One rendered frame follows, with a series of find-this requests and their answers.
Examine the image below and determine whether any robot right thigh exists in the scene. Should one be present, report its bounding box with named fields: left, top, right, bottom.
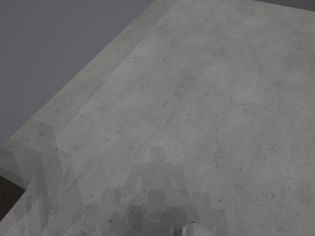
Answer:
left=181, top=222, right=214, bottom=236

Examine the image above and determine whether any cupboard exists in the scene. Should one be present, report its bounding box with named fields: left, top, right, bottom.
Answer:
left=0, top=175, right=26, bottom=221

